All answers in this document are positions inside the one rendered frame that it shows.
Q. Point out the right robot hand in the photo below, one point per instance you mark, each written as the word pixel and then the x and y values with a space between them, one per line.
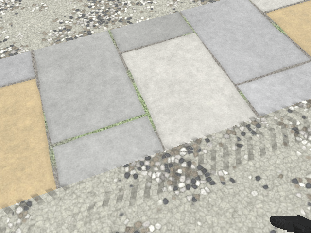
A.
pixel 296 224

